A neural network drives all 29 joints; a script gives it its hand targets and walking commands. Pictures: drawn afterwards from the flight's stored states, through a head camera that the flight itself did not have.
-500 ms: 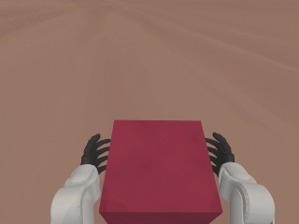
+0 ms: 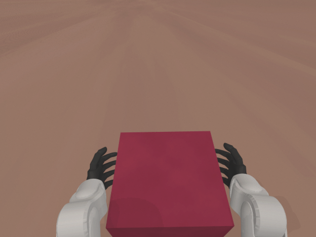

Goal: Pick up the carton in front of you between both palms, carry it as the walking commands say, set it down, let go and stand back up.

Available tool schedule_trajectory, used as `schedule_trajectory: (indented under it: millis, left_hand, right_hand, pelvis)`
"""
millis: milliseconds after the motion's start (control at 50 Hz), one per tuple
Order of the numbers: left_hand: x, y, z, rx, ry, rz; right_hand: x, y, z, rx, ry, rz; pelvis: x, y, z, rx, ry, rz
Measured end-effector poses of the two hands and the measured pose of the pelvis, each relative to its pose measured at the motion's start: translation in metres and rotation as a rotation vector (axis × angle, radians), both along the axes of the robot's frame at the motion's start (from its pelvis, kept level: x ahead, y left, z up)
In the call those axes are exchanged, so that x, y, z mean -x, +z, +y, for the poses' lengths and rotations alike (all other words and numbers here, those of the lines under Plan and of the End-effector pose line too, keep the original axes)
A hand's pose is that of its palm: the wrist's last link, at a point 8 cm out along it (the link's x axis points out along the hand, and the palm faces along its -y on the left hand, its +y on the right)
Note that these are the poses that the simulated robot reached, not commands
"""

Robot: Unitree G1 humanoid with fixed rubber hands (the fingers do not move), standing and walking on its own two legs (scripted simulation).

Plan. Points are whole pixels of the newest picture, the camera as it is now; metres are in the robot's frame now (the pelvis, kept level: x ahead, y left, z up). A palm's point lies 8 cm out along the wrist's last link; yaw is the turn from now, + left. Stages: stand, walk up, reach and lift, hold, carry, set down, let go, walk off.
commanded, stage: carry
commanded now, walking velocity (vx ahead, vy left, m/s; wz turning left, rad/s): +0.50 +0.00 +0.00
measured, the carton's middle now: (166, 195) +0.22 +0.01 -0.02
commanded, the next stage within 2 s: none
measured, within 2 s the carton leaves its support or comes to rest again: neither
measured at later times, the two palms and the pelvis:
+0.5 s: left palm (110, 85) +0.52 +0.17 +0.08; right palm (211, 85) +0.50 -0.13 +0.09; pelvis +0.27 +0.03 +0.00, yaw -3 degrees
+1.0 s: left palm (121, 70) +0.59 +0.15 +0.08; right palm (213, 69) +0.58 -0.15 +0.08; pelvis +0.35 +0.01 -0.01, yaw -2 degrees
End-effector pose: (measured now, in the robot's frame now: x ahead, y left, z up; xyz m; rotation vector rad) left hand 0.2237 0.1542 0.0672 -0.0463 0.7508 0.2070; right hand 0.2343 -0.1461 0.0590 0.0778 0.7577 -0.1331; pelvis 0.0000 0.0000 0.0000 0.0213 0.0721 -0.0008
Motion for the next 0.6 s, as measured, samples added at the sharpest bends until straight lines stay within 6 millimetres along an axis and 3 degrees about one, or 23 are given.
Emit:
schedule_trajectory:
  millis: [100,180,260,300,440,600]
  left_hand:
    - [-0.067,0.015,0.000,0.002,-0.015,-0.063]
    - [-0.128,0.022,0.005,0.011,-0.044,-0.125]
    - [-0.192,0.013,0.018,0.037,-0.064,-0.175]
    - [-0.218,0.006,0.023,0.059,-0.066,-0.151]
    - [-0.275,0.008,0.019,0.071,-0.100,-0.070]
    - [-0.321,0.025,0.007,0.028,-0.093,-0.130]
  right_hand:
    - [-0.062,0.015,0.000,0.003,-0.016,-0.064]
    - [-0.116,0.025,0.005,0.011,-0.044,-0.125]
    - [-0.172,0.023,0.019,0.029,-0.060,-0.175]
    - [-0.197,0.020,0.023,0.054,-0.058,-0.151]
    - [-0.242,0.026,0.020,0.065,-0.095,-0.070]
    - [-0.294,0.034,0.007,0.029,-0.084,-0.131]
  pelvis:
    - [-0.066,0.004,0.003,-0.006,-0.011,0.003]
    - [-0.122,-0.003,0.014,0.006,-0.015,-0.007]
    - [-0.183,-0.022,0.030,0.021,-0.039,-0.030]
    - [-0.202,-0.023,0.034,0.006,-0.046,-0.028]
    - [-0.249,-0.004,0.038,0.033,-0.062,-0.011]
    - [-0.307,-0.007,0.025,0.013,-0.050,-0.027]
